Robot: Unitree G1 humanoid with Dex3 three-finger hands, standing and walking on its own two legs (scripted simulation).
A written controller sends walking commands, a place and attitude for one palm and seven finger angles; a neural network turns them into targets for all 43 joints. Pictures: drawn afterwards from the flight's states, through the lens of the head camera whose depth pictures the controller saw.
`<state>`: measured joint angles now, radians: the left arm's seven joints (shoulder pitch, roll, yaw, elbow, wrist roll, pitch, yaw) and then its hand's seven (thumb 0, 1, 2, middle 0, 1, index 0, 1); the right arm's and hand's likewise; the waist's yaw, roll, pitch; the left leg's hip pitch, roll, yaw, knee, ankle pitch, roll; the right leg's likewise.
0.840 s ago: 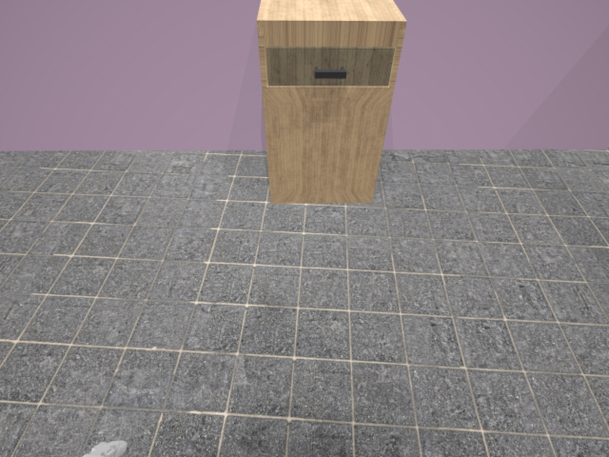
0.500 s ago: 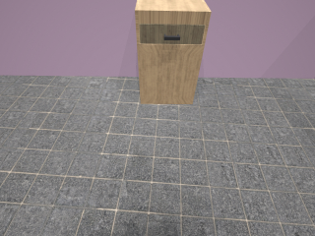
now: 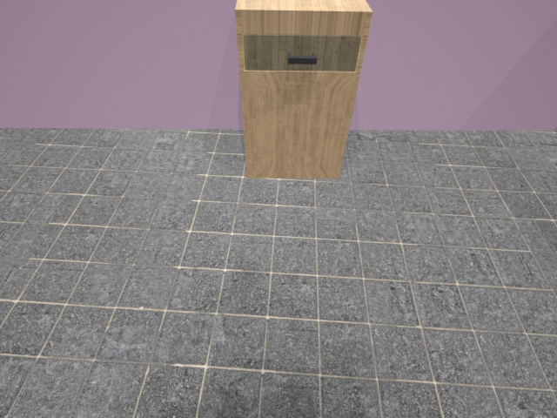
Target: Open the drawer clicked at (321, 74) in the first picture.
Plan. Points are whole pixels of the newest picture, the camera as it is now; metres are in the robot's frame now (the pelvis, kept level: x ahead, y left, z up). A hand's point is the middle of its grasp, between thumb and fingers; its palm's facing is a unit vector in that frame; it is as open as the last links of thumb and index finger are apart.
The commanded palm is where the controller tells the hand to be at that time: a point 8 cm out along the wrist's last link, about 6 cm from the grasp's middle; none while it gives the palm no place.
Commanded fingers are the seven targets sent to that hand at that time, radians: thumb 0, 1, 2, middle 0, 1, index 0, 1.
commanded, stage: look at it before walking up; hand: left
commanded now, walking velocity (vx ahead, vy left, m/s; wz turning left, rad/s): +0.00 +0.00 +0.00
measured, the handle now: (302, 57) +1.40 -0.02 -0.10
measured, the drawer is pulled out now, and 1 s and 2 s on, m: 0.00 0.00 0.00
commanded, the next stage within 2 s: walk to a spot facing it in 0.60 s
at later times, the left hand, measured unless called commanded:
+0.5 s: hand out of the picture +0.09 +0.24 -0.16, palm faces -0.02 -0.94 -0.33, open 7.4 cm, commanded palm none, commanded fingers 0.00 0.90 0.90 -0.20 -0.30 -0.20 -0.30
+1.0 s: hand out of the picture +0.07 +0.19 -0.17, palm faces -0.11 -0.96 -0.24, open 7.4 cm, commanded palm none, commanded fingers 0.00 0.90 0.90 -0.20 -0.30 -0.20 -0.30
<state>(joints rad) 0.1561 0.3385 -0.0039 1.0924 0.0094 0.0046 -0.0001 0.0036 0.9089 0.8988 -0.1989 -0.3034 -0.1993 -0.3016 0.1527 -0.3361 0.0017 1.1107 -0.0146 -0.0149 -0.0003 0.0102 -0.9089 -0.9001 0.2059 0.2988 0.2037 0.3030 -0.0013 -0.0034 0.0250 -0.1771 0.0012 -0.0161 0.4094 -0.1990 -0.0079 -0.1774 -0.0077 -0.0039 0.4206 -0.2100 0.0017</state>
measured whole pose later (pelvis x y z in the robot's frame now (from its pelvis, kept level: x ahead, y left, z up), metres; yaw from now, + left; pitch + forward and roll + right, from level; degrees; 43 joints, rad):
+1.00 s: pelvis +0.04 -0.02 -0.01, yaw -9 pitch -1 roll +1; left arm 0.32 0.24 0.03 1.05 0.02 0.04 -0.04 0.00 0.91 0.90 -0.20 -0.30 -0.20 -0.30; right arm 0.25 -0.25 -0.02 1.06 -0.03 -0.02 0.00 0.01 -0.91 -0.90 0.21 0.30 0.20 0.30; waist 0.02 0.00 0.01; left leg -0.12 0.06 0.12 0.48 -0.34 -0.03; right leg -0.31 0.00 -0.02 0.74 -0.46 -0.01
